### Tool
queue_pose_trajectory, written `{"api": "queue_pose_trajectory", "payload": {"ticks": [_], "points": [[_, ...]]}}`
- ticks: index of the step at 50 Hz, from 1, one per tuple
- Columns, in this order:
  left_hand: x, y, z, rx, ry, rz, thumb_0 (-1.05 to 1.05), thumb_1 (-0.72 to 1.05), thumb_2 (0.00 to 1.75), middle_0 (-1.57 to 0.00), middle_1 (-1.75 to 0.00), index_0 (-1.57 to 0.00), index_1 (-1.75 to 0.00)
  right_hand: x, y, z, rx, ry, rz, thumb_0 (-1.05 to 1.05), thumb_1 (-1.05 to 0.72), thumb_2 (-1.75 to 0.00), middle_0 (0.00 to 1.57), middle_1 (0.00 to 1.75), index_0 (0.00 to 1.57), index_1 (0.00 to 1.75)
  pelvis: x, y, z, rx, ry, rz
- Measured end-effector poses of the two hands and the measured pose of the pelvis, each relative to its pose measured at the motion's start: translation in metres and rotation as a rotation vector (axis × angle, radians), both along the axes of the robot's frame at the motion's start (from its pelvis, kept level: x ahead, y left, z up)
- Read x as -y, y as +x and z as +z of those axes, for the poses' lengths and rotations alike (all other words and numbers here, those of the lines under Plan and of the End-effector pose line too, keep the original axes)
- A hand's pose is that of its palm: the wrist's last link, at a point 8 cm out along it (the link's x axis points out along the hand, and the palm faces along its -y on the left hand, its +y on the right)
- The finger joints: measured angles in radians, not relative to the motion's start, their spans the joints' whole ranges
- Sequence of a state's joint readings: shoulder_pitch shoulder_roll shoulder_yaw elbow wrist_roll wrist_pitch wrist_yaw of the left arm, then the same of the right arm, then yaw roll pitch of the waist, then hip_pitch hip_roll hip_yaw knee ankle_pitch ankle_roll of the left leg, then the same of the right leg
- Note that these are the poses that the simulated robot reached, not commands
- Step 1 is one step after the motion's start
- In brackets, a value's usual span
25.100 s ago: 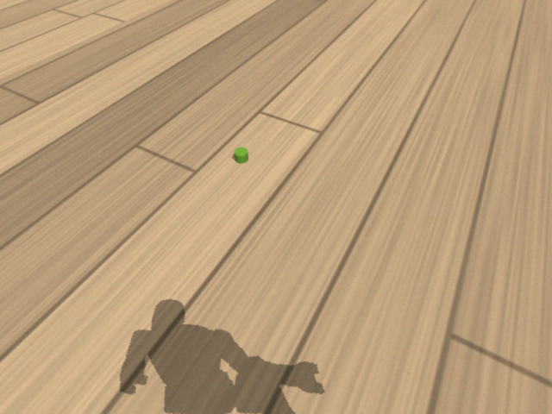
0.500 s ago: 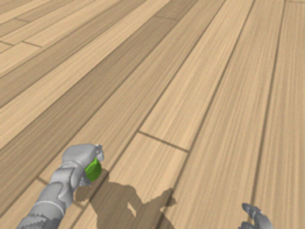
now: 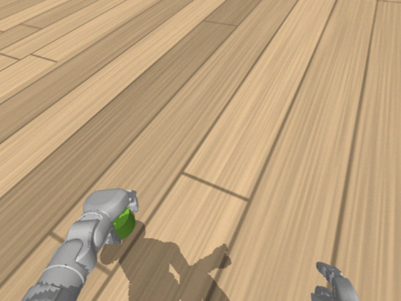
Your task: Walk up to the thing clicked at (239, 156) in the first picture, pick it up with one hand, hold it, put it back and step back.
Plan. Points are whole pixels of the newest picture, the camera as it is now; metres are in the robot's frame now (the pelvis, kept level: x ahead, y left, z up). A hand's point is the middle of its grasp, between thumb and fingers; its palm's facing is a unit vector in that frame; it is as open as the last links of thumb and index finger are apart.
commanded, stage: hold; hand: left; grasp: from above
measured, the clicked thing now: (116, 220) +0.30 +0.23 -0.07
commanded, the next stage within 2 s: crouch in 0.20 s
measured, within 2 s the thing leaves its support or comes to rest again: neither
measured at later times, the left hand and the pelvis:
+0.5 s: hand (112, 220) +0.30 +0.23 -0.05, palm faces -0.45 -0.05 -0.89, open 9.4 cm; pelvis +0.01 +0.00 +0.00, yaw +0 degrees
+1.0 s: hand (134, 233) +0.35 +0.24 -0.25, palm faces -0.41 +0.04 -0.91, open 9.3 cm; pelvis -0.05 +0.01 -0.15, yaw +1 degrees
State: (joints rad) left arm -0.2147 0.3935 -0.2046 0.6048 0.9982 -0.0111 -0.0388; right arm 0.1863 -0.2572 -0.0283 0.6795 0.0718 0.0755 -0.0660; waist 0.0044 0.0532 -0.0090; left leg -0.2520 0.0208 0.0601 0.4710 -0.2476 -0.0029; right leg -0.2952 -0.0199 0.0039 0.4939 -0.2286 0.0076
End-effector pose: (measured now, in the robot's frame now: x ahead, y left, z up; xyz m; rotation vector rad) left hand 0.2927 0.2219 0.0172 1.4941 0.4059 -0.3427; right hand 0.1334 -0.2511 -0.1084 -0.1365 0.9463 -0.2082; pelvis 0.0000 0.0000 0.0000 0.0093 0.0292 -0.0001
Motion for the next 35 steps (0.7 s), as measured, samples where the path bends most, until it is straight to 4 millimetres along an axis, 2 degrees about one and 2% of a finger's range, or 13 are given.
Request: {"api": "queue_pose_trajectory", "payload": {"ticks": [22, 28, 35], "points": [[-0.006, 0.01, 0.001, 0.012, 0.006, 0.009, 0.0, 0.04, 0.59, -0.54, -0.79, -0.67, -0.75, 0.0, -0.001, 0.0, -0.03, -0.001, -0.015, 0.01, -0.9, -0.9, 0.2, 0.3, 0.2, 0.3, -0.003, 0.008, 0.001, -0.004, -0.003, 0.003], [-0.007, 0.006, -0.021, 0.001, 0.011, 0.005, 0.0, 0.04, 0.6, -0.55, -0.79, -0.67, -0.75, 0.001, -0.004, -0.002, -0.048, -0.013, -0.003, 0.01, -0.89, -0.9, 0.2, 0.3, 0.2, 0.3, -0.003, 0.004, -0.002, -0.027, -0.003, 0.01], [-0.012, 0.01, -0.069, -0.004, 0.052, -0.009, 0.0, 0.03, 0.6, -0.55, -0.78, -0.68, -0.75, 0.01, -0.027, -0.022, -0.125, -0.054, 0.022, 0.01, -0.89, -0.9, 0.2, 0.3, 0.2, 0.3, -0.002, -0.008, -0.023, -0.131, -0.011, 0.025]]}}
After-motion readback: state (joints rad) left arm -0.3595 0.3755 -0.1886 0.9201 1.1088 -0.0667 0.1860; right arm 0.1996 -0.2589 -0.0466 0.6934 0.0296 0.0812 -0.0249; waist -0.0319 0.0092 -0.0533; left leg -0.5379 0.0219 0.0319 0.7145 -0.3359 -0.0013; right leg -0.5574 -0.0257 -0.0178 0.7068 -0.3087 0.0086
